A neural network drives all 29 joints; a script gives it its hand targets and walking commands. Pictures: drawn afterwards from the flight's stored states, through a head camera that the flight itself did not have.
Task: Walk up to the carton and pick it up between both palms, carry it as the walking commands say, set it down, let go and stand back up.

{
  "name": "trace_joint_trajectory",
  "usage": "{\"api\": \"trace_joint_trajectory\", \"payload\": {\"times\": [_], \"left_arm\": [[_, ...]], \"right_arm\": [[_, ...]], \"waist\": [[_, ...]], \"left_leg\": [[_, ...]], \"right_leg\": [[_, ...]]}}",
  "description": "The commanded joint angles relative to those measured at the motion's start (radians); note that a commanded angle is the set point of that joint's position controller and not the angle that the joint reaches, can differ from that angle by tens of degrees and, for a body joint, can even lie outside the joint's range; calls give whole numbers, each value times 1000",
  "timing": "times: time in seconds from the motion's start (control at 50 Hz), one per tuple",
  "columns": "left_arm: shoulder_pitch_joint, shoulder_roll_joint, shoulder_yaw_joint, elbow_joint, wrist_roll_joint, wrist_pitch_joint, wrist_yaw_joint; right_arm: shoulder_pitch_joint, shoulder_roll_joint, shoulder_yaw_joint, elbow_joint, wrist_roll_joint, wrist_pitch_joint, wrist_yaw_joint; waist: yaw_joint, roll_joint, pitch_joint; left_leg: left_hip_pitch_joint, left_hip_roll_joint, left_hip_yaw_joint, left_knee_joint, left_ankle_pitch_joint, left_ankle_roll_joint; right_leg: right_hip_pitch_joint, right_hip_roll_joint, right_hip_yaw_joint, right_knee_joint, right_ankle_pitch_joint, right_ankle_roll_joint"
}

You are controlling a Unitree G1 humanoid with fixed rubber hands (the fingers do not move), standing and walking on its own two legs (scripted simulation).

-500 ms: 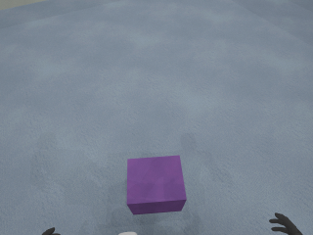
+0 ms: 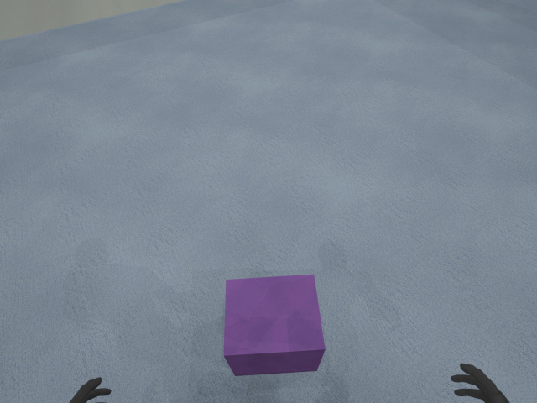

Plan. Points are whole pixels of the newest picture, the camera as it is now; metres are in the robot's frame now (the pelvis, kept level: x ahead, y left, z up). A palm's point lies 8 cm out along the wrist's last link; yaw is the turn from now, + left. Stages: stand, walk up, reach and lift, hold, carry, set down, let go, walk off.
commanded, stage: stand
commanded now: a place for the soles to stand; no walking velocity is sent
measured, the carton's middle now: (273, 326) +0.42 +0.01 -0.64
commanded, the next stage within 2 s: reach and lift in 0.14 s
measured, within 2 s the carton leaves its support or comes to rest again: neither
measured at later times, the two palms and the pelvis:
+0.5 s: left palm (92, 383) +0.18 +0.31 -0.11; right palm (460, 366) +0.18 -0.28 -0.11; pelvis -0.01 +0.02 -0.02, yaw -2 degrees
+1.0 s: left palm (135, 324) +0.29 +0.28 -0.17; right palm (409, 311) +0.29 -0.26 -0.18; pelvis -0.05 -0.01 -0.08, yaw -2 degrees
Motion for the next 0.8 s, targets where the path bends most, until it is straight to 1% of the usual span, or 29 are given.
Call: {"api": "trace_joint_trajectory", "payload": {"times": [0.0, 0.06, 0.12, 0.14, 0.16, 0.2, 0.24, 0.26, 0.28, 0.32, 0.34, 0.36, 0.4, 0.44, 0.46, 0.48, 0.5, 0.52, 0.54, 0.56, 0.6, 0.62, 0.64, 0.66, 0.7, 0.72, 0.74, 0.76, 0.78], "left_arm": [[-29, 164, 31, -26, -2, -7, 1], [-39, 173, 34, -27, 4, -8, -2], [-15, 159, 33, -11, 4, -8, 1], [-233, 68, 111, -500, 21, 36, -35], [-186, 62, 125, -458, 26, 122, -42], [-142, 83, 180, -450, 18, 156, -62], [-107, 157, 215, -504, 53, 201, -76], [-39, 156, 244, -488, 77, 224, -77], [44, 198, 268, -425, 90, 221, -81], [23, 132, 236, -537, 105, 230, -64], [-69, 113, 210, -600, 76, 227, -68], [-68, 49, 181, -607, 60, 215, -58], [-137, 46, 169, -615, 41, 222, -51], [-131, 41, 177, -611, 22, 236, -49], [-157, 22, 155, -616, -18, 216, -52], [-120, 9, 146, -548, -35, 222, -56], [-111, 20, 158, -574, -32, 215, -51], [-59, 44, 163, -524, -30, 224, -41], [-158, 61, 170, -572, -43, 209, -40], [-205, 61, 161, -572, -36, 203, -42], [-180, 64, 195, -511, -1, 189, -30], [-146, 115, 249, -528, 9, 170, -25], [-216, 124, 225, -500, -7, 164, -36], [-203, 65, 190, -476, -15, 170, -38], [-306, 98, 204, -538, -10, 139, -36], [-417, 102, 206, -514, -27, 148, -45], [-393, 120, 221, -476, -11, 135, -45], [-409, 113, 242, -439, -12, 145, -50], [-520, 126, 239, -473, -26, 157, -62]], "right_arm": [[-39, -174, -33, -26, 1, -16, -1], [-14, -152, -31, -12, -3, -17, -1], [-12, -164, -28, -19, -3, -22, -3], [-263, -33, -89, -495, -48, 10, 21], [-162, -45, -111, -437, -38, 74, 30], [-149, -64, -157, -488, -91, 119, 33], [-97, -113, -156, -552, -96, 157, 53], [24, -102, -131, -489, -78, 193, 54], [11, -88, -150, -491, -85, 179, 48], [63, -106, -189, -466, -94, 199, 46], [-27, -63, -190, -514, -60, 197, 55], [-121, -88, -185, -550, -39, 184, 67], [-178, -106, -200, -545, -31, 182, 67], [-179, -79, -189, -510, -45, 196, 71], [-192, -74, -187, -561, -40, 177, 61], [-201, -80, -183, -548, -43, 187, 51], [-156, -52, -147, -540, -21, 177, 63], [-120, -71, -163, -514, -48, 178, 54], [-209, -55, -138, -507, -19, 170, 55], [-266, -46, -133, -505, -11, 175, 46], [-257, -83, -179, -506, -36, 161, 36], [-254, -110, -194, -533, -49, 140, 33], [-297, -73, -191, -510, -30, 140, 27], [-240, -70, -210, -468, -38, 142, 17], [-350, -41, -158, -515, 15, 133, 16], [-416, -39, -163, -526, 22, 135, 7], [-384, -31, -133, -483, 44, 131, 5], [-421, -49, -180, -488, 22, 144, -8], [-467, -52, -156, -497, 46, 158, -21]], "waist": [[-8, -28, -91], [8, -61, -95], [-1, 0, -75], [59, -116, 46], [16, -58, 59], [45, -102, 72], [25, -80, -42], [26, -24, -41], [45, -37, -47], [15, 90, -96], [3, 57, -62], [33, 104, -101], [4, 100, -119], [18, 58, -154], [-18, 0, -183], [-2, -82, -212], [7, -3, -292], [-2, -100, -297], [33, -109, -278], [12, -91, -287], [17, -74, -430], [59, -76, -520], [43, -78, -520], [-19, -69, -531], [63, 22, -573], [14, -41, -582], [29, 23, -597], [39, -12, -676], [37, -28, -684]], "left_leg": [[56, 80, -77, -40, 81, 46], [70, 87, -89, -94, 106, 42], [56, 82, -89, -89, 117, 47], [-54, -39, 25, 23, -145, 5], [16, -44, 56, 43, -210, -18], [61, -102, 117, 87, -157, -10], [112, -107, 127, 117, -127, -21], [149, -114, 124, 111, -103, -22], [137, -99, 89, 114, -48, -24], [163, -100, 77, 108, -22, -46], [84, -80, 47, 126, -46, -43], [56, -69, 25, 142, -12, -46], [39, -64, 17, 196, 1, -38], [18, -49, 8, 228, 47, -32], [13, -50, -5, 249, 85, -23], [-26, -48, -6, 283, 189, -14], [-25, -66, 6, 300, 218, -27], [-3, -59, -11, 307, 332, -13], [-152, -67, 3, 345, 253, -27], [-202, -65, 1, 375, 204, -30], [-207, -58, -5, 414, 370, -26], [-234, -68, -10, 460, 465, -39], [-261, -67, -9, 476, 436, -25], [-225, -62, -10, 486, 441, -28], [-338, -73, 9, 488, 386, -35], [-288, -67, -7, 523, 419, -14], [-280, -74, 1, 513, 416, -8], [-319, -73, 8, 519, 417, -9], [-386, -77, 35, 528, 275, -6]], "right_leg": [[-44, -128, 112, -125, 42, -36], [-15, -122, 114, -125, 7, -40], [-14, -113, 105, -113, 75, -36], [-310, 25, -5, 14, -140, -24], [-295, 30, -29, 14, -212, -34], [-309, 23, -34, 12, -240, -20], [-346, 19, -21, -12, -263, -27], [-288, 15, 8, -11, -225, -30], [-260, 26, 9, 41, -179, 0], [-250, 46, 4, 70, -151, -28], [-292, 42, 17, 105, -148, -23], [-297, 43, 3, 156, -157, -13], [-403, 44, -2, 201, -147, -11], [-427, 45, 2, 238, -117, -13], [-417, 48, 19, 253, -48, -2], [-430, 63, -1, 308, 29, 23], [-403, 56, 10, 309, 102, 13], [-415, 72, -10, 336, 185, 23], [-461, 53, 13, 374, 149, 31], [-457, 58, 31, 400, 148, 35], [-460, 64, 14, 450, 258, 29], [-442, 58, 30, 484, 347, 27], [-524, 62, 25, 487, 315, 39], [-520, 65, 26, 494, 312, 29], [-543, 55, 55, 484, 314, 22], [-653, 57, 62, 497, 349, 46], [-641, 56, 42, 498, 299, 42], [-583, 60, 62, 496, 359, 46], [-546, 47, 97, 494, 327, 50]]}}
